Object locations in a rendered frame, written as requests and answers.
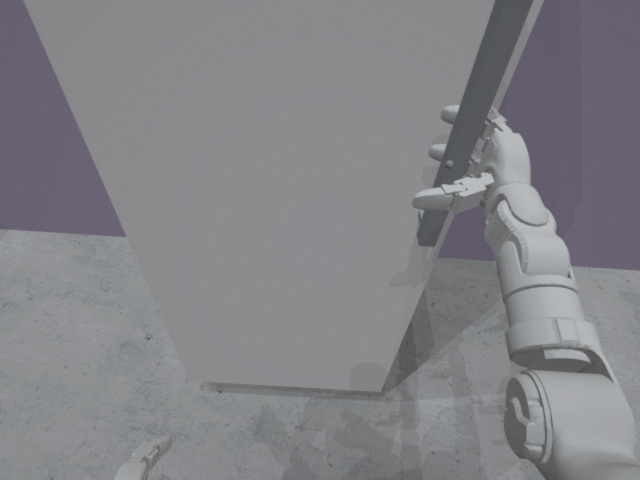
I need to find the fridge door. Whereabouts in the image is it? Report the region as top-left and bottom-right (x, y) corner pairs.
(23, 0), (544, 392)

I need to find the right robot forearm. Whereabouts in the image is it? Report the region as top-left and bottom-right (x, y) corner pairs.
(483, 183), (637, 457)

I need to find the robot right upper arm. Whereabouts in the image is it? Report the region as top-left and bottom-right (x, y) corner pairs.
(504, 370), (640, 480)

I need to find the right robot hand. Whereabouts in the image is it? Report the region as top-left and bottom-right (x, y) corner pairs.
(412, 105), (531, 214)

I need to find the left robot hand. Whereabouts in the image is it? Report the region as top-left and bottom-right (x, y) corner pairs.
(113, 435), (172, 480)

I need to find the handle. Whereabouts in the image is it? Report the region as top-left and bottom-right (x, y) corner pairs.
(417, 0), (533, 247)

